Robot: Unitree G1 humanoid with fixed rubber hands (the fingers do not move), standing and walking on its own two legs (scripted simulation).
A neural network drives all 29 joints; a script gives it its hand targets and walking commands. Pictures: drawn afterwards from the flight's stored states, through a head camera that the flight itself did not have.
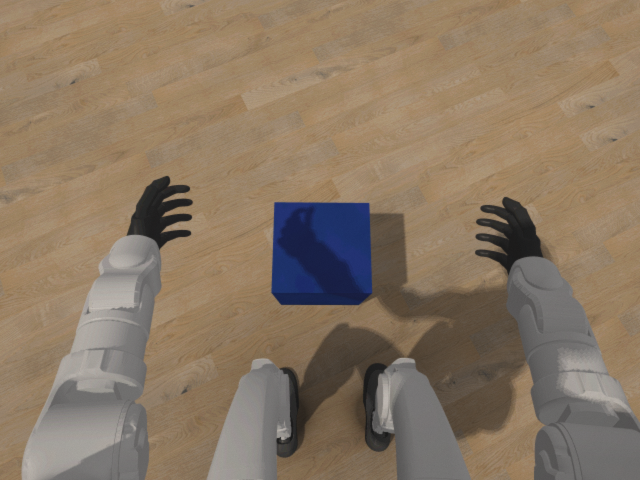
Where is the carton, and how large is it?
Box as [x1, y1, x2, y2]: [271, 202, 371, 304]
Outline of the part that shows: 274,202 271,292 281,304 358,304 371,293 368,203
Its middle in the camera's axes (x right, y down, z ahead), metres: +0.00 +0.04 +0.95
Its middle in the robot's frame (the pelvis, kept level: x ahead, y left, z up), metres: +0.48 +0.01 -0.54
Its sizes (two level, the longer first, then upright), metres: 0.210 0.200 0.250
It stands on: the floor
